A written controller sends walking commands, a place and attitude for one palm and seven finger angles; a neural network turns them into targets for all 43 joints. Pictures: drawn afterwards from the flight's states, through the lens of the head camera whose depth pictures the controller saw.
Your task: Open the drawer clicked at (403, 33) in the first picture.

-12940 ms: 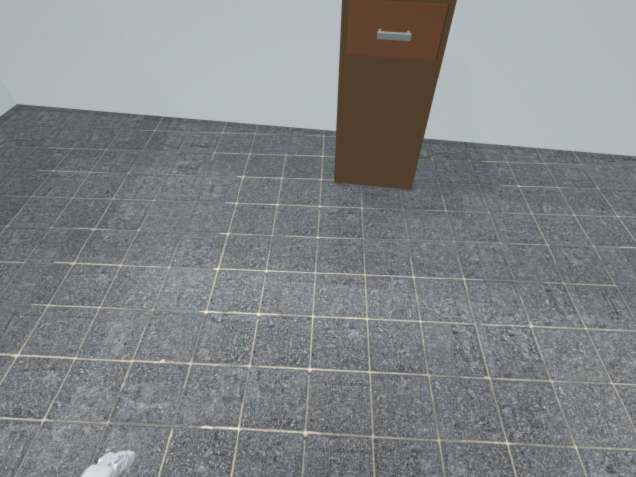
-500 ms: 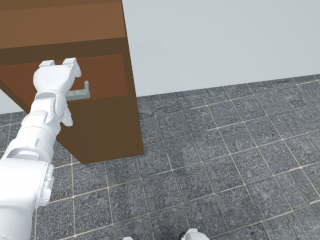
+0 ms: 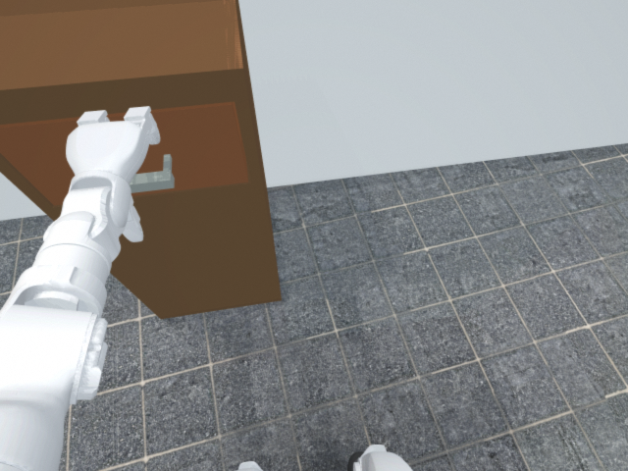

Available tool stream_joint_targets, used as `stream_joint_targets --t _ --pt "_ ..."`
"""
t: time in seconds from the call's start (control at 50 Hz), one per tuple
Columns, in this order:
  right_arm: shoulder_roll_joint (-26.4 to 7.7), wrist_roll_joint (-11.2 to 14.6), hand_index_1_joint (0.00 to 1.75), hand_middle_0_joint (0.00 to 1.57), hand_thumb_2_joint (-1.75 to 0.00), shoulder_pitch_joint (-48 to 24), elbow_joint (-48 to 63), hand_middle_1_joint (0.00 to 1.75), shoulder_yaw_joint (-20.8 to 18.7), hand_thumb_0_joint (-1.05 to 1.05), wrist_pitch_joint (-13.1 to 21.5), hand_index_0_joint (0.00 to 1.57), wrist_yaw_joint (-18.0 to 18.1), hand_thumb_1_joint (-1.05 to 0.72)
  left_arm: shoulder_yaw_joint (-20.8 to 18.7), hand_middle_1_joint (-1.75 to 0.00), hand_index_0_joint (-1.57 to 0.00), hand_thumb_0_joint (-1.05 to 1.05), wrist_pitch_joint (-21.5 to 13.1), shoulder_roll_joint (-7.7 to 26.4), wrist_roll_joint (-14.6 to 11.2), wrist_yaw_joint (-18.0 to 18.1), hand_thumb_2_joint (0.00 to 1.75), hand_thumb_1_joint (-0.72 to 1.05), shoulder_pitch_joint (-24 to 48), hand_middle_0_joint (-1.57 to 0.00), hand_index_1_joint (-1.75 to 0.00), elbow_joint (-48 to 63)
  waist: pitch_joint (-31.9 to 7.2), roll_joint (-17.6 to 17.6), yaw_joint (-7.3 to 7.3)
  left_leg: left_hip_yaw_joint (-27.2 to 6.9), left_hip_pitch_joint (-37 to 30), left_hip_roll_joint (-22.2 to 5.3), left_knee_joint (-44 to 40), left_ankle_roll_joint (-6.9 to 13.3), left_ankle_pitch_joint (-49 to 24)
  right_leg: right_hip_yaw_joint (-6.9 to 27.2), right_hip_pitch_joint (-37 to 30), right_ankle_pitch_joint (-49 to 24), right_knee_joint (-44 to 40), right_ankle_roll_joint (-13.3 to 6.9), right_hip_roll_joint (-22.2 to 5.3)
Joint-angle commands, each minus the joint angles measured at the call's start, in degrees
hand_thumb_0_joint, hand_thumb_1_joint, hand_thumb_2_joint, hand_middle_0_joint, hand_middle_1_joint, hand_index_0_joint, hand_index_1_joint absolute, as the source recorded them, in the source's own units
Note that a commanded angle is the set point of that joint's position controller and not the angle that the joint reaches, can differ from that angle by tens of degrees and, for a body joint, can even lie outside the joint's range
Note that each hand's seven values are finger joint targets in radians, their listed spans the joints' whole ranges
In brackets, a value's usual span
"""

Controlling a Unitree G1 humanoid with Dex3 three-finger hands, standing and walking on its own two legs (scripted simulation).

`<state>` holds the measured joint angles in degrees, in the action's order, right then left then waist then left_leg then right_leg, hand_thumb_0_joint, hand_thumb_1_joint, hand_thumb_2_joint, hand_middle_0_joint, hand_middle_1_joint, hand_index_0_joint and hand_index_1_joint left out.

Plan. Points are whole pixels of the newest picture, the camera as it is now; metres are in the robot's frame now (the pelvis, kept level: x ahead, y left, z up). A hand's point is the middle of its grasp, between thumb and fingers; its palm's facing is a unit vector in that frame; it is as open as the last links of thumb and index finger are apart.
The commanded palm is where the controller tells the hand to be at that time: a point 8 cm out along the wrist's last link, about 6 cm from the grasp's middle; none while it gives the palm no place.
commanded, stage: move the hooked fingers above the handle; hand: left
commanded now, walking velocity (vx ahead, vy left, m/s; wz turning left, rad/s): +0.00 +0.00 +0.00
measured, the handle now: (132, 174) +0.55 +0.25 -0.02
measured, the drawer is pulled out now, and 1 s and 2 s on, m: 0.00 0.00 0.00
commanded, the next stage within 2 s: none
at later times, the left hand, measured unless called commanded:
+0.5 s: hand (118, 182) +0.49 +0.24 +0.04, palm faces -0.02 -0.02 -1.00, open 13.8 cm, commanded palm +0.48 +0.24 +0.10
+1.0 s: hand (121, 175) +0.50 +0.24 +0.04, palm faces -0.02 +0.00 -1.00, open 13.9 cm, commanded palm +0.48 +0.24 +0.10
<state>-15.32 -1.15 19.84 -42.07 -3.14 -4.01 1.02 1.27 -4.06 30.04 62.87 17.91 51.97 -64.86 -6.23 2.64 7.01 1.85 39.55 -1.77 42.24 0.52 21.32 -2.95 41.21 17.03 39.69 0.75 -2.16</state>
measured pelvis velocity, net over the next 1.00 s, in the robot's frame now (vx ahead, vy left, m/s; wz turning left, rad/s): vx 0.00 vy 0.01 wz -0.03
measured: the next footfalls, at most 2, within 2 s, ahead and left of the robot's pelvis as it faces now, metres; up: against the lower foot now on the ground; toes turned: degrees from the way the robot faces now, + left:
none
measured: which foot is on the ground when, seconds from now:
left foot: down 0.00-1.00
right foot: down 0.00-1.00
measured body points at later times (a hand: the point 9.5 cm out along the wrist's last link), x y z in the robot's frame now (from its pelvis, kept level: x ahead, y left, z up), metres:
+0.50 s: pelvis +0.00 +0.00 +0.00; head +0.11 -0.01 +0.44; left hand +0.49 +0.24 +0.10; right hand -0.01 -0.28 -0.13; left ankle -0.02 +0.11 -0.71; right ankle +0.01 -0.13 -0.71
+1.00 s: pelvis +0.00 +0.01 +0.00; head +0.11 -0.01 +0.43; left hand +0.50 +0.23 +0.10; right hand -0.01 -0.27 -0.14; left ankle -0.02 +0.11 -0.71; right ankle +0.01 -0.13 -0.71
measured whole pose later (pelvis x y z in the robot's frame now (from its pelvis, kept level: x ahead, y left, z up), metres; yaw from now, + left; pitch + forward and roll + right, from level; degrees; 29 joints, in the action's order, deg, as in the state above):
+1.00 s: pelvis +0.00 +0.01 +0.00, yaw -1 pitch +20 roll -1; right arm -15.7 -1.5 21.1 -42.4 -3.2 -4.4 0.2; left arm -1.9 -2.0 30.5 63.1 19.3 50.2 -64.4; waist -7.1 3.9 6.8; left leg 3.3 41.0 -2.0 43.5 1.0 22.3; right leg -1.3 43.3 17.3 40.8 1.3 -1.8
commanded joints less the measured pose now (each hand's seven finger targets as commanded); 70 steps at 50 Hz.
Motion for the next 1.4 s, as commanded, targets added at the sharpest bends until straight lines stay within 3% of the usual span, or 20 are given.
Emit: stream_joint_targets --t 0.0,0.08,0.14,0.2,0.26,0.3,0.34,0.46,0.52,0.6,0.7,0.78,0.84,0.92,0.98,1.04,1.16,1.22,1.32,1.38 --pt "-9.58 -0.41 0.30 0.20 -0.90 9.20 2.20 0.30 -2.96 0.00 0.67 0.20 0.35 -0.90 -4.59 -1.20 -0.30 0.00 1.70 16.86 0.15 2.69 0.30 -0.50 26.37 -0.30 -1.20 9.06 -26.79 3.59 0.77 -0.45 -13.36 2.73 -2.53 1.39 -24.33 0.78 -14.06 -18.66 -1.81 -2.23 4.13" --pt "-10.20 0.11 0.30 0.20 -0.90 9.08 2.65 0.30 -2.45 0.00 0.25 0.20 0.48 -0.90 -5.42 -1.20 -0.30 0.00 3.18 18.51 -0.69 0.62 0.30 -0.50 21.63 -0.30 -1.20 4.59 -24.39 -1.35 0.19 0.50 -8.61 2.71 -3.06 1.67 -21.85 1.03 -17.04 -20.26 -2.12 -1.69 3.88" --pt "-10.44 0.08 0.30 0.20 -0.90 9.17 3.18 0.30 -2.81 0.00 0.22 0.20 0.82 -0.90 -6.16 -1.20 -0.30 0.00 2.00 19.40 -0.45 -0.53 0.30 -0.50 20.80 -0.30 -1.20 6.66 -26.48 -1.55 -0.28 0.76 -9.37 2.69 -2.80 1.89 -23.30 1.49 -18.38 -21.76 -2.13 -1.72 3.89" --pt "-10.50 0.41 0.30 0.20 -0.90 9.21 3.21 0.30 -2.79 0.00 0.27 0.20 1.09 -0.90 -5.98 -1.20 -0.30 0.00 0.92 19.52 -0.58 -1.05 0.30 -0.50 19.81 -0.30 -1.20 7.44 -23.34 -2.86 0.04 0.89 -7.97 2.57 -3.21 1.98 -20.41 1.53 -17.16 -19.87 -2.60 -1.44 3.84" --pt "-10.15 -0.04 0.30 0.20 -0.90 9.70 3.40 0.30 -3.45 0.00 0.50 0.20 1.16 -0.90 -7.23 -1.20 -0.30 0.00 -2.33 20.02 -0.62 -0.65 0.30 -0.50 20.87 -0.30 -1.20 13.41 -27.76 0.89 -0.75 0.48 -11.59 2.44 -2.64 1.97 -24.26 1.70 -17.47 -21.19 -1.96 -1.82 3.96" --pt "-9.67 -0.33 0.30 0.20 -0.90 9.80 3.15 0.30 -3.94 0.00 0.74 0.20 1.10 -0.90 -6.10 -1.20 -0.30 0.00 -4.06 17.69 -0.60 0.08 0.30 -0.50 22.06 -0.30 -1.20 16.66 -28.81 3.42 -0.33 0.12 -14.34 2.22 -1.98 1.79 -26.59 1.51 -15.53 -21.13 -1.70 -1.96 4.15" --pt "-9.78 -0.49 0.30 0.20 -0.90 9.83 2.43 0.30 -3.88 0.00 0.62 0.20 0.99 -0.90 -6.34 -1.20 -0.30 0.00 -4.48 17.82 -0.60 1.30 0.30 -0.50 23.30 -0.30 -1.20 16.52 -26.62 2.80 0.43 -0.33 -13.64 2.17 -1.76 1.66 -25.65 1.19 -13.83 -19.62 -1.82 -2.03 4.31" --pt "-9.93 -0.50 0.30 0.20 -0.90 9.64 1.18 0.30 -3.69 0.00 0.77 0.20 0.36 -0.90 -7.00 -1.20 -0.30 0.00 -1.15 19.15 0.31 4.69 0.30 -0.50 25.51 -0.30 -1.20 13.17 -27.00 3.87 0.70 -0.74 -13.29 2.46 -1.77 1.43 -24.66 0.64 -12.39 -17.81 -1.25 -2.12 4.27" --pt "-9.72 -0.22 0.30 0.20 -0.90 9.31 1.41 0.30 -3.62 0.00 0.86 0.20 -0.13 -0.90 -3.47 -1.20 -0.30 0.00 1.33 14.69 -0.11 3.84 0.30 -0.50 24.58 -0.30 -1.20 10.65 -25.78 4.53 1.01 -0.82 -14.80 2.21 -2.33 1.07 -24.97 0.19 -11.34 -17.03 -2.05 -2.18 4.43" --pt "-9.86 0.36 0.30 0.20 -0.90 9.69 1.75 0.30 -3.42 0.00 0.69 0.20 0.17 -0.90 -0.63 -1.20 -0.30 0.00 2.78 12.01 -1.22 0.55 0.30 -0.50 24.27 -0.30 -1.20 8.01 -24.12 0.72 1.94 -0.76 -14.56 2.11 -3.14 1.39 -23.35 0.37 -12.43 -17.06 -3.41 -1.84 4.44" --pt "-9.72 0.22 0.30 0.20 -0.90 9.67 2.37 0.30 -3.18 0.00 1.03 0.20 1.06 -0.90 -1.54 -1.20 -0.30 0.00 -0.63 13.50 -0.84 -1.00 0.30 -0.50 27.49 -0.30 -1.20 11.29 -23.10 1.31 2.13 -1.24 -14.62 2.13 -3.39 1.67 -21.75 0.75 -11.51 -15.51 -3.34 -2.00 4.35" --pt "-9.63 -0.55 0.30 0.20 -0.90 9.10 2.73 0.30 -2.87 0.00 0.97 0.20 0.98 -0.90 -6.89 -1.20 -0.30 0.00 -2.67 19.11 0.20 1.71 0.30 -0.50 26.12 -0.30 -1.20 13.35 -25.72 4.26 -0.14 -1.32 -13.70 2.36 -2.27 1.34 -24.73 0.65 -12.07 -16.78 -1.14 -2.39 4.28" --pt "-9.76 -1.03 0.30 0.20 -0.90 8.69 2.57 0.30 -2.85 0.00 0.81 0.20 0.20 -0.90 -9.85 -1.20 -0.30 0.00 -1.06 21.07 0.52 4.03 0.30 -0.50 22.31 -0.30 -1.20 12.13 -28.04 3.34 -1.75 -0.95 -12.37 2.40 -1.28 1.15 -28.27 0.28 -14.08 -19.67 0.23 -2.41 4.31" --pt "-9.85 -0.53 0.30 0.20 -0.90 8.86 2.71 0.30 -3.20 0.00 0.69 0.20 -0.57 -0.90 -6.14 -1.20 -0.30 0.00 3.39 16.69 0.29 4.36 0.30 -0.50 20.53 -0.30 -1.20 9.96 -27.10 1.89 -0.95 -0.14 -12.25 1.92 -1.66 0.96 -28.56 -0.04 -14.17 -20.77 -0.43 -1.91 4.34" --pt "-10.32 -0.12 0.30 0.20 -0.90 9.21 2.58 0.30 -3.44 0.00 0.31 0.20 -0.34 -0.90 -6.65 -1.20 -0.30 0.00 4.28 18.01 -0.69 2.45 0.30 -0.50 20.45 -0.30 -1.20 10.54 -29.44 -0.32 -0.85 0.21 -13.15 1.94 -2.13 1.36 -28.27 0.73 -17.36 -22.71 -1.37 -1.59 4.23" --pt "-9.92 0.15 0.30 0.20 -0.90 9.42 2.70 0.30 -3.81 0.00 0.51 0.20 0.50 -0.90 -3.17 -1.20 -0.30 0.00 1.97 14.16 -1.60 -0.09 0.30 -0.50 23.74 -0.30 -1.20 14.44 -28.00 -0.84 0.96 -0.18 -15.00 1.92 -3.06 1.74 -26.88 1.00 -17.41 -22.23 -3.10 -1.52 4.18" --pt "-9.19 -0.09 0.30 0.20 -0.90 9.48 1.74 0.30 -3.79 0.00 0.85 0.20 1.33 -0.90 -3.42 -1.20 -0.30 0.00 -3.23 14.03 -1.11 -0.07 0.30 -0.50 23.98 -0.30 -1.20 16.59 -23.66 2.43 0.93 -0.94 -16.03 2.17 -3.30 1.69 -25.10 0.91 -13.51 -18.27 -3.43 -1.98 4.36" --pt "-9.73 0.06 0.30 0.20 -0.90 8.43 1.44 0.30 -2.84 0.00 0.57 0.20 1.06 -0.90 -7.23 -1.20 -0.30 0.00 -1.57 18.89 -0.50 1.95 0.30 -0.50 20.87 -0.30 -1.20 10.68 -19.29 0.84 -0.25 -0.49 -10.43 2.56 -3.73 1.54 -20.47 0.65 -12.90 -15.52 -2.75 -2.22 4.13" --pt "-9.96 -0.05 0.30 0.20 -0.90 7.95 2.53 0.30 -2.66 0.00 0.82 0.20 0.50 -0.90 -6.47 -1.20 -0.30 0.00 2.18 19.42 0.59 3.08 0.30 -0.50 20.59 -0.30 -1.20 7.84 -23.59 1.96 -0.90 0.63 -9.64 2.79 -2.96 1.36 -21.78 0.89 -15.03 -18.18 -1.69 -2.08 3.97" --pt "-10.03 0.22 0.30 0.20 -0.90 8.83 2.96 0.30 -3.10 0.00 1.05 0.20 0.73 -0.90 -4.90 -1.20 -0.30 0.00 1.65 18.17 -0.29 1.28 0.30 -0.50 22.73 -0.30 -1.20 9.79 -26.97 1.38 0.23 0.55 -11.51 2.61 -2.49 1.57 -22.63 1.36 -16.48 -20.09 -2.07 -1.69 3.99"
